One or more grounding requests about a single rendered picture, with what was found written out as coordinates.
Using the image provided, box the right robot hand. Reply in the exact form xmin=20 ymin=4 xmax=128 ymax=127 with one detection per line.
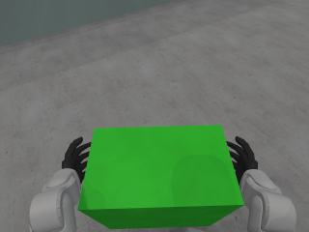
xmin=226 ymin=136 xmax=258 ymax=184

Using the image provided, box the robot right forearm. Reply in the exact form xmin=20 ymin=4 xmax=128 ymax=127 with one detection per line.
xmin=239 ymin=169 xmax=297 ymax=232

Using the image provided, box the robot left forearm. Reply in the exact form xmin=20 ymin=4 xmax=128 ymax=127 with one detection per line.
xmin=28 ymin=168 xmax=81 ymax=232

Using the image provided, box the carton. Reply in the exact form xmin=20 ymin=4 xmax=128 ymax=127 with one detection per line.
xmin=77 ymin=125 xmax=244 ymax=229

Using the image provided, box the left robot hand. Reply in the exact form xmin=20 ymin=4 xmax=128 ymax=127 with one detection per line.
xmin=62 ymin=136 xmax=92 ymax=184

